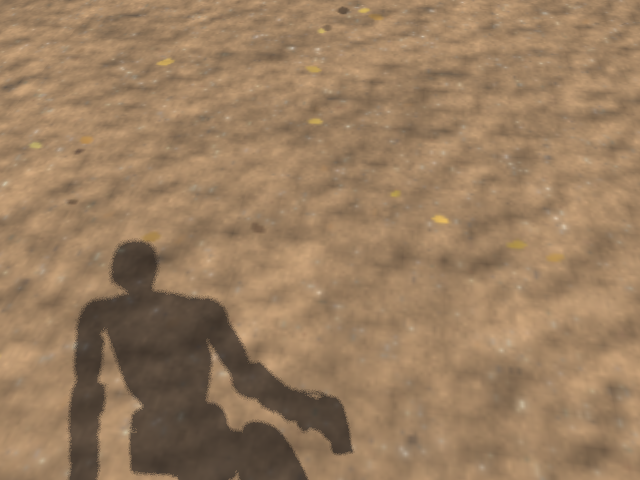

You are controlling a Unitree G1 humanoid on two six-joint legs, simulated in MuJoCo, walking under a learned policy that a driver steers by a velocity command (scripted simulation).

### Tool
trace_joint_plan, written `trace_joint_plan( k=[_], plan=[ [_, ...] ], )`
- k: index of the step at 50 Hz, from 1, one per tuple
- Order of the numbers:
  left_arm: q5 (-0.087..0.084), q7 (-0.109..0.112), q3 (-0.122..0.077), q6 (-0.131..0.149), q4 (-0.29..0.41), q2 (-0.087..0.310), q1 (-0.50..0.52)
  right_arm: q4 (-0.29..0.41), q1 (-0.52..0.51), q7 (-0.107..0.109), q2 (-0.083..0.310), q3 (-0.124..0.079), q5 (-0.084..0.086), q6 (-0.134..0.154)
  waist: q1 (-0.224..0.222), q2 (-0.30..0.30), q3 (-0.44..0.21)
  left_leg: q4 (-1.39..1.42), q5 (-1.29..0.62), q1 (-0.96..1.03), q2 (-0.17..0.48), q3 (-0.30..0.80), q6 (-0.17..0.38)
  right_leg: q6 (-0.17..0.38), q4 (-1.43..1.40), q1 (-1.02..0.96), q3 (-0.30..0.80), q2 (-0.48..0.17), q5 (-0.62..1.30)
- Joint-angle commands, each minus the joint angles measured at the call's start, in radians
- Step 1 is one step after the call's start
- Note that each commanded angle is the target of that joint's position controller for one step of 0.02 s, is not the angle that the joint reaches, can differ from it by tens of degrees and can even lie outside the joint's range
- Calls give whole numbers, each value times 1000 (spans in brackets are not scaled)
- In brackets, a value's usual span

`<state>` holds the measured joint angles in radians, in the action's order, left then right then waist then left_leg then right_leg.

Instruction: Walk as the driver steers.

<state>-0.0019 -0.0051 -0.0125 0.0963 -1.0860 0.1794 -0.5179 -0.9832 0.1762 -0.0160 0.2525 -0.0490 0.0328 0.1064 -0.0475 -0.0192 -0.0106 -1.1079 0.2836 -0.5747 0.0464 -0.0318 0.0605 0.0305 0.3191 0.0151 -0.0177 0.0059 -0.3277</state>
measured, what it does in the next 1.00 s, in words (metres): walks ahead: left foot, then right foot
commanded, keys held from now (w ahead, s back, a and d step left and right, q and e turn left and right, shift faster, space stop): no key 1.00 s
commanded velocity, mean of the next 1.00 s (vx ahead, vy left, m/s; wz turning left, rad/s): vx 0.09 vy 0.00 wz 0.00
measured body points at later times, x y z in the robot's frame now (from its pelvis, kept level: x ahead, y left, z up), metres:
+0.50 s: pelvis +0.16 +0.03 -0.01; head +0.17 +0.03 +0.44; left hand +0.23 +0.29 -0.15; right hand +0.25 -0.21 -0.15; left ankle +0.23 +0.12 -0.74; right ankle +0.19 -0.11 -0.74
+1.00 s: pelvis +0.22 +0.01 +0.00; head +0.24 +0.01 +0.44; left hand +0.25 +0.25 -0.16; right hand +0.28 -0.24 -0.15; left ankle +0.23 +0.12 -0.74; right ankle +0.19 -0.10 -0.74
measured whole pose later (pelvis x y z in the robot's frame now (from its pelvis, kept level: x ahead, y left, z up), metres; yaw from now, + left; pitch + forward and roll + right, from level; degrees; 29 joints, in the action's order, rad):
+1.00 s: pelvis +0.22 +0.01 +0.00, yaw +0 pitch -1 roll +0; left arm 0.00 0.04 -0.04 0.02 -1.06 0.17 -0.26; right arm -1.09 0.16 0.03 0.22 -0.03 0.01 0.00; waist 0.00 0.00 0.04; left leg -0.49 0.24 -0.23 -0.01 -0.03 0.02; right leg 0.01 0.48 0.16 -0.02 0.00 -0.31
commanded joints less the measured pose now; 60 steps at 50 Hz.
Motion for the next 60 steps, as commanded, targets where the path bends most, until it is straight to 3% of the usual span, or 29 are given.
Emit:
trace_joint_plan(
  k=[1,3,4,6,7,9,10,11,12,13,14,15,17,19,20,22,24,26,27,28,29,31,34,38,44,60],
  plan=[
    [12,21,-8,-17,45,112,-20,107,-167,-16,-11,10,-7,10,1,104,148,219,-122,-191,16,-24,-26,120,-155,-21,127,-190,543],
    [14,35,-15,-23,55,160,-20,140,-246,-18,-32,24,-12,3,-11,127,140,411,-221,8,-44,-74,-47,111,-159,109,60,-152,630],
    [9,38,-22,-22,47,185,-41,150,-254,-19,-14,22,-9,-2,-7,153,125,446,-255,76,-58,-74,-48,114,-155,121,64,-168,655],
    [-5,41,-29,-17,45,194,-16,155,-226,-16,40,8,-2,-13,35,178,97,517,-321,164,-65,-30,-25,93,-109,89,67,-192,741],
    [-8,41,-32,-16,49,193,8,143,-179,-12,72,-4,-7,-14,68,182,66,545,-333,218,-80,-19,-7,74,-53,55,65,-195,819],
    [-7,39,-33,-22,61,184,49,74,16,-5,126,-33,-21,-14,168,156,-47,618,-421,431,-98,-18,40,26,172,21,46,-159,914],
    [7,34,-28,-21,73,172,30,53,99,3,175,-45,-34,-16,189,92,-124,593,-694,627,6,68,72,-10,357,134,31,-113,715],
    [28,26,2,-20,62,55,-128,38,167,6,233,-48,-68,-25,119,-163,-303,520,-1086,938,298,373,254,-62,762,395,10,18,-25],
    [-2,20,5,-15,26,35,-194,26,184,-5,168,-26,-58,-30,111,-214,-460,647,-1049,925,381,594,351,-78,982,408,148,75,-361],
    [-22,18,-15,-18,44,101,-126,47,59,-13,139,-18,-31,-31,84,-132,-313,708,-798,731,334,494,313,-77,1025,443,160,17,-323],
    [-25,27,-22,-27,75,116,-11,71,-57,-11,92,-4,-21,-30,66,-66,-162,749,-629,574,279,386,258,-75,995,487,109,-28,-269],
    [-14,40,-30,-42,84,121,48,77,-117,-12,52,13,-25,-26,45,-9,-84,796,-566,418,235,302,221,-80,928,454,96,-61,-221],
    [0,59,-37,-74,89,98,35,63,-163,-10,56,14,-50,-25,-5,-47,-41,845,-446,217,167,201,177,-78,766,303,84,-89,-165],
    [2,72,-32,-87,94,67,40,49,-156,0,70,11,-68,-27,-19,-82,-41,858,-426,163,139,155,184,-79,593,240,57,-78,-168],
    [5,75,-30,-91,100,65,62,45,-147,7,79,8,-68,-29,-12,-86,-56,861,-374,172,143,162,190,-78,514,225,55,-78,-150],
    [6,71,-34,-104,104,83,93,44,-145,20,96,4,-53,-41,-8,-77,-84,881,-135,166,145,180,177,-69,384,159,40,-70,-8],
    [19,60,-38,-116,96,89,104,39,-152,26,89,7,-32,-56,-24,-71,-53,901,171,87,113,173,120,-47,266,59,10,-47,130],
    [35,58,-40,-120,117,114,141,11,-100,27,52,20,-31,-65,-10,-28,43,885,334,44,62,158,26,-6,132,81,66,-95,95],
    [23,62,-55,-115,118,185,174,6,-53,33,71,9,-29,-73,45,66,100,856,270,114,2,93,-7,20,91,234,85,-103,-80],
    [15,60,-56,-102,111,171,200,2,-50,42,70,10,-36,-77,51,122,121,802,176,223,-20,65,-22,22,45,346,87,-88,-182],
    [17,58,-49,-88,106,138,219,-2,-37,47,65,10,-40,-79,60,144,110,763,100,291,-22,59,-20,11,15,379,89,-88,-187],
    [16,52,-48,-65,101,117,249,-18,-4,53,57,10,-43,-81,76,146,75,720,-2,350,-24,45,-7,-10,12,360,89,-86,-88],
    [5,47,-49,-50,84,110,222,-37,7,48,49,12,-39,-77,62,79,30,705,-104,354,-17,47,3,-10,55,273,74,-78,84],
    [4,46,-49,-53,69,112,199,-49,0,45,51,10,-31,-77,47,42,-9,680,-234,381,-13,46,1,-4,91,214,58,-69,230],
    [2,45,-48,-64,54,107,194,-70,11,50,54,8,-27,-92,48,19,-8,660,-316,416,-9,48,-2,-2,99,198,45,-61,307],
    [4,50,-47,-78,23,87,206,-101,-9,59,54,-4,-26,-107,50,28,32,676,-286,426,-6,54,-11,-8,73,192,28,-47,253]
  ],
)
